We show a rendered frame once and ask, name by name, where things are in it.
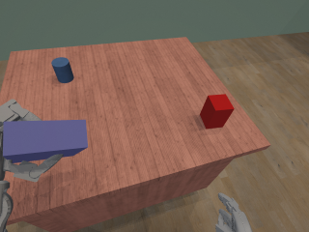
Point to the sponge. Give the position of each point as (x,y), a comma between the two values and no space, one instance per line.
(40,140)

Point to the robot left hand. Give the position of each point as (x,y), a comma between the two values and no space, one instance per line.
(11,111)

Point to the left robot forearm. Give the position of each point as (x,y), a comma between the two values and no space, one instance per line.
(6,205)

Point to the robot right hand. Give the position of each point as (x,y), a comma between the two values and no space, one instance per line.
(236,222)

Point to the table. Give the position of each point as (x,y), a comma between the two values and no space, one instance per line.
(147,142)

